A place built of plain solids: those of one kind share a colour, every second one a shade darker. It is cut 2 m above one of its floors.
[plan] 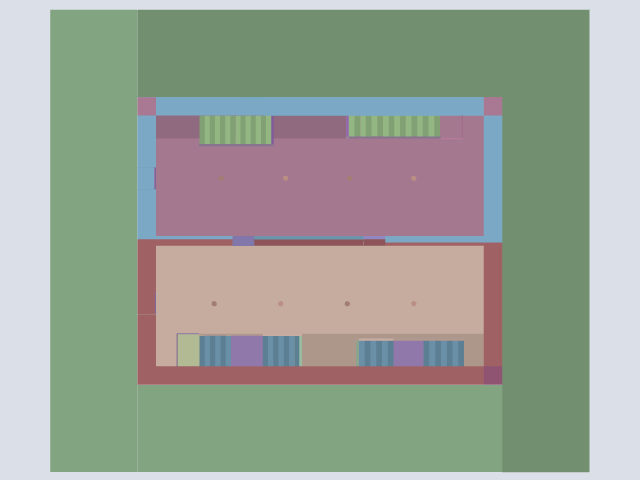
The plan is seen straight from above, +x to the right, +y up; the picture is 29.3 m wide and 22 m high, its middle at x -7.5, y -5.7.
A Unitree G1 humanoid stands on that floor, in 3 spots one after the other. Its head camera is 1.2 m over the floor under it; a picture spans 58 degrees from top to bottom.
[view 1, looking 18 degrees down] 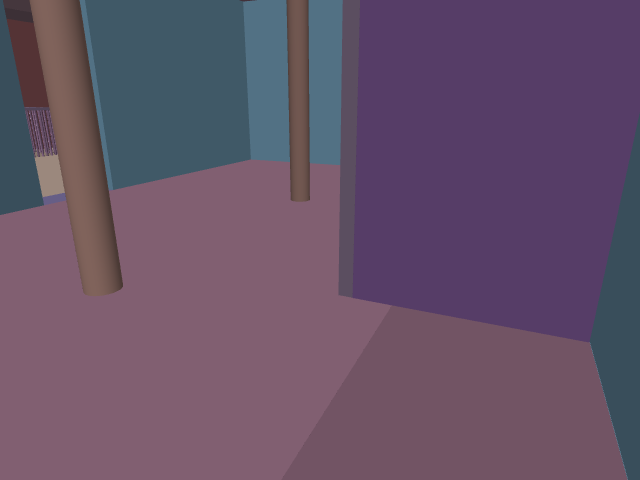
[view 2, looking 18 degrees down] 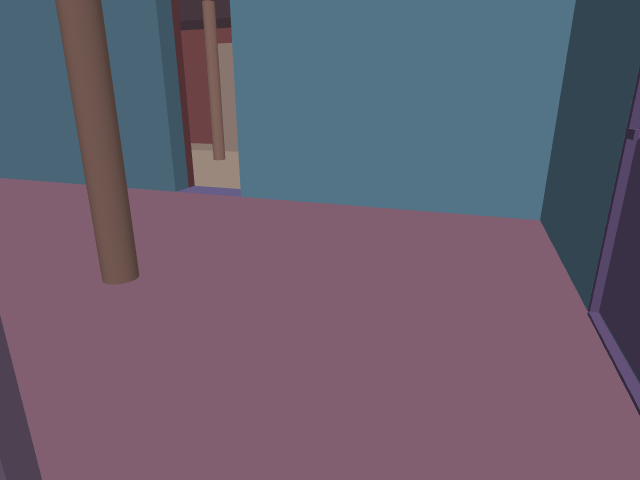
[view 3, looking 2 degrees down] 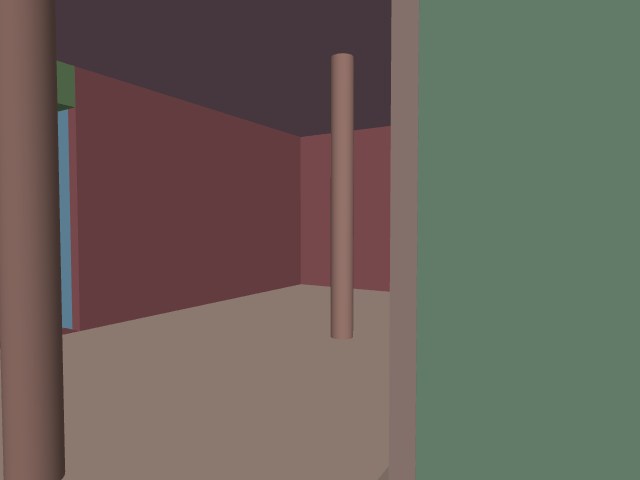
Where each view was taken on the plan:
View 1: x -7.25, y -0.48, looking -156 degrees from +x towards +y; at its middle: floor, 3.88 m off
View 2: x -14.27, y -0.65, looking -71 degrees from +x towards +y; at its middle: floor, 3.88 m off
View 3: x -7.27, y -10.79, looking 31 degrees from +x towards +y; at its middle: wall_s1e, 8.49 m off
